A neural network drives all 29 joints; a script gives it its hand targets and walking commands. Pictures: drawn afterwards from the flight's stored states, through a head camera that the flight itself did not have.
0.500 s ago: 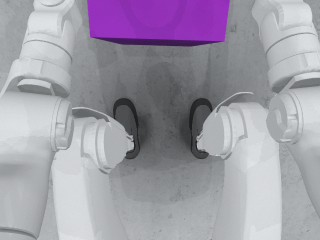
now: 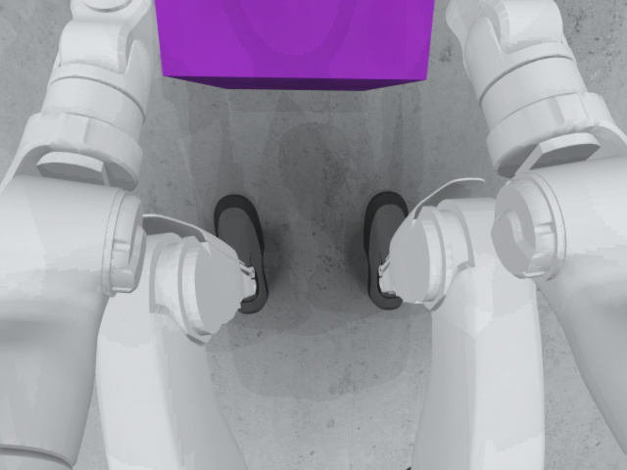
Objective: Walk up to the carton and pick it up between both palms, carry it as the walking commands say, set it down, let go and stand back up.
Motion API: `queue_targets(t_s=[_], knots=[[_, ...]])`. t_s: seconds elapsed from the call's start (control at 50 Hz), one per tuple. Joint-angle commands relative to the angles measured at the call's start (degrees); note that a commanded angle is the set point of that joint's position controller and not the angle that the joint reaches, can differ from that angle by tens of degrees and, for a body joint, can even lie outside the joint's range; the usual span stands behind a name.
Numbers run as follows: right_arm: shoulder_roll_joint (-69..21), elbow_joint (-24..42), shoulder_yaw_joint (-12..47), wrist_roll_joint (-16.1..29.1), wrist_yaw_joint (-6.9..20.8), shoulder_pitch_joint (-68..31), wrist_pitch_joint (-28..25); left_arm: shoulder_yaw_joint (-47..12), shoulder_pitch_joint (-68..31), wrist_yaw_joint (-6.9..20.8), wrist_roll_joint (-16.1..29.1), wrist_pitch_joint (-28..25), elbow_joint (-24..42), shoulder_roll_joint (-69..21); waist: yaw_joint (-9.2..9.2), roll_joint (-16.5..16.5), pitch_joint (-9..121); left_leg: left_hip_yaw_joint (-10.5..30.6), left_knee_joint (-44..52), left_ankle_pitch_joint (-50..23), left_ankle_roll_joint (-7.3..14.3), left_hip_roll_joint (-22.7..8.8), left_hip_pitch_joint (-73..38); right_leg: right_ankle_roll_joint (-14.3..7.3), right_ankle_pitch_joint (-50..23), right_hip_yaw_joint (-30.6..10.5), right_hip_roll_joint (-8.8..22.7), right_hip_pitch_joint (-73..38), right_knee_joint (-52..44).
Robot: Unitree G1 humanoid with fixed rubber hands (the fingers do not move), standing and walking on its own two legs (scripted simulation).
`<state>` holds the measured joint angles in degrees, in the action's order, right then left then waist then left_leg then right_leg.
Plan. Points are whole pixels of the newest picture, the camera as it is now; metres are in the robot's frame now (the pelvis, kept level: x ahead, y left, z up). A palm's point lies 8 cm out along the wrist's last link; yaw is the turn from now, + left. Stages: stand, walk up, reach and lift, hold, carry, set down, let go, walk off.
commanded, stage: reach and lift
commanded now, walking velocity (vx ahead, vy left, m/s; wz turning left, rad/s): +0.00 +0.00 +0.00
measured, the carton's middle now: out of the picture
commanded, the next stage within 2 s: none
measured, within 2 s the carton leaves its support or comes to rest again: leaves its support in 0.62 s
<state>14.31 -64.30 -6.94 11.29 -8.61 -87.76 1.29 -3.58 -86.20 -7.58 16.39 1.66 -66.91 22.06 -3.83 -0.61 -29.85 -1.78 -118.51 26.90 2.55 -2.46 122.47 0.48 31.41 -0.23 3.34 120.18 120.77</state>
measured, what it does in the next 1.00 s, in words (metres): stands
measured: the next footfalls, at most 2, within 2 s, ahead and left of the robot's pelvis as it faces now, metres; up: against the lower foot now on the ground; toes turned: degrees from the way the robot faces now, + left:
none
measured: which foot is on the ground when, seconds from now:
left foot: down 0.00-1.00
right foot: down 0.00-1.00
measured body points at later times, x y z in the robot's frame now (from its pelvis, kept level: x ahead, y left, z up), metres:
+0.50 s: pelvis +0.00 +0.00 -0.01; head +0.37 -0.01 +0.23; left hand +0.57 +0.13 -0.20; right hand +0.56 -0.17 -0.18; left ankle +0.15 +0.11 -0.36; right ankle +0.13 -0.13 -0.36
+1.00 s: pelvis -0.02 +0.00 -0.01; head +0.33 +0.00 +0.27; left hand +0.56 +0.13 -0.14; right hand +0.55 -0.16 -0.13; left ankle +0.15 +0.11 -0.36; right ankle +0.13 -0.13 -0.36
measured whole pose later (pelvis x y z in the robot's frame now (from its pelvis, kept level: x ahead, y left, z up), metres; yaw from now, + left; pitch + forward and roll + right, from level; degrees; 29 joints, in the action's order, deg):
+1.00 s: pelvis -0.02 +0.00 -0.01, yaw +1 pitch +23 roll -1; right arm 13.4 -54.4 -9.9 11.3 -13.3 -84.3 14.0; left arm -3.3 -87.4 -8.4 10.1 19.0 -59.5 21.0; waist -3.5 0.0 -30.1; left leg -1.4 -120.2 24.9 2.5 -1.4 118.8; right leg 0.5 30.2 -0.3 3.3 115.9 122.7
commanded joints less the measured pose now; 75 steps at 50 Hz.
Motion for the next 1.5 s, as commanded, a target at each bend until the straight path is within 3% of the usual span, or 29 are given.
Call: queue_targets(t_s=[0.0,0.12,0.28,0.36,0.5,0.56,0.62,0.76,0.88,1.1,1.26,1.36,1.48], knots=[[-46.2,3.4,9.6,-1.0,12.1,-19.7,1.2,-9.4,-32.2,11.8,-1.5,-0.2,9.3,-45.4,-0.43,-1.2,73.4,1.9,4.5,-10.7,-2.1,8.2,-31.8,-0.4,-12.4,2.7,-8.9,-19.6,-7.0],[-53.7,7.0,8.9,-3.0,16.7,-20.5,4.0,-6.9,-29.9,15.8,-3.7,1.9,10.4,-53.7,0.29,0.1,71.1,0.8,3.5,-10.3,-1.3,8.9,-27.9,-0.4,-11.6,3.4,-9.5,-17.9,-5.9],[-58.0,9.9,9.6,-3.0,18.7,-20.9,5.6,-6.5,-30.2,17.6,-2.7,3.3,13.5,-58.4,0.42,0.9,75.2,0.3,2.8,-11.0,-0.9,9.2,-26.8,-0.6,-12.5,3.4,-9.8,-18.6,-5.3],[-58.9,12.9,11.4,-0.8,18.3,-22.4,5.7,-8.3,-33.3,17.0,-1.0,3.3,18.4,-59.1,0.45,0.6,85.1,0.2,2.4,-14.0,-1.2,9.4,-31.7,-0.5,-15.7,3.7,-10.1,-22.7,-5.0],[-59.4,25.4,18.6,5.1,15.5,-28.5,6.0,-14.0,-39.4,13.8,3.5,3.8,32.2,-60.0,0.38,-0.5,116.6,-0.6,2.0,-23.7,-2.2,10.6,-49.6,0.2,-25.1,4.7,-10.8,-38.1,-4.9],[-60.2,26.2,18.7,5.7,14.6,-30.0,7.5,-15.0,-44.6,13.5,4.5,4.9,36.6,-59.2,-0.84,-0.5,124.4,-1.1,2.9,-21.4,-2.1,10.5,-53.1,0.2,-23.5,5.0,-10.8,-43.2,-6.0],[-61.4,28.4,18.8,6.0,14.4,-30.5,8.9,-14.4,-46.7,12.8,4.4,5.4,41.4,-60.2,-0.59,-0.9,131.1,-1.3,3.1,-24.8,-2.4,11.0,-58.0,0.3,-26.6,5.2,-11.4,-46.1,-6.2],[-62.2,29.3,15.5,3.6,15.8,-37.4,10.6,-10.2,-46.6,13.6,0.3,8.4,35.0,-65.1,-0.41,-1.2,121.0,-1.0,7.7,-12.7,-2.1,10.6,-53.5,-0.2,-14.6,5.8,-10.8,-38.4,-9.9],[-63.4,36.6,16.0,4.0,15.9,-44.4,11.9,-8.4,-50.4,13.9,0.3,10.3,38.2,-69.0,-0.95,-0.3,129.6,-0.6,8.9,-12.8,-1.6,11.3,-58.0,-0.1,-14.4,6.0,-11.1,-42.6,-11.1],[-68.7,34.1,12.6,0.9,17.3,-42.0,15.9,-5.9,-51.2,15.3,-1.8,13.6,39.8,-74.2,-1.91,-0.7,130.8,0.0,11.1,-9.2,-1.7,11.2,-59.3,-0.4,-11.0,6.0,-11.4,-41.6,-13.2],[-71.5,41.6,15.0,1.6,17.4,-43.5,19.0,-5.4,-47.9,15.4,-2.0,16.8,43.3,-77.9,-0.53,0.3,142.4,0.3,12.2,-13.4,-1.4,11.7,-65.2,-0.1,-14.5,5.8,-12.1,-47.4,-14.4],[-72.9,41.7,15.7,0.9,17.9,-41.7,20.5,-4.2,-42.5,15.9,-3.7,18.6,39.4,-80.2,0.3,0.9,138.8,0.8,14.2,-11.4,-1.0,11.5,-63.3,0.0,-12.7,5.3,-12.2,-46.5,-16.6],[-73.9,41.3,16.6,0.4,18.3,-39.6,21.6,-5.2,-42.5,15.9,-4.0,19.3,41.2,-80.9,0.21,1.0,140.7,1.4,15.9,-11.6,-1.2,11.5,-65.3,0.0,-12.9,4.8,-12.5,-48.3,-18.5]])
